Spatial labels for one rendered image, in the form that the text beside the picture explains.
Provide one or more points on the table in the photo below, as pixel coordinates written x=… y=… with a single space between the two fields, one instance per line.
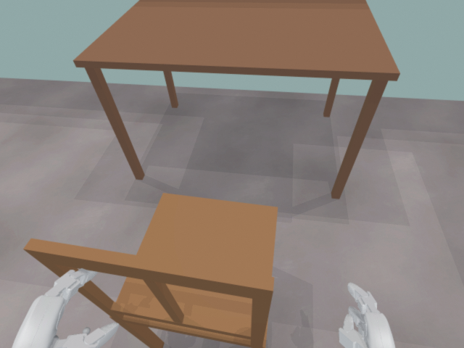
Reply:
x=297 y=38

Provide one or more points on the chair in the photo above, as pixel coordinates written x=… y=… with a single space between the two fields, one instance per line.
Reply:
x=204 y=268

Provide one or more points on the robot right hand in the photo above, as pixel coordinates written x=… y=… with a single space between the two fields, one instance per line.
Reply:
x=373 y=327

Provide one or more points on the robot left hand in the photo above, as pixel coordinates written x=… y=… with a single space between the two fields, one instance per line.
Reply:
x=40 y=324

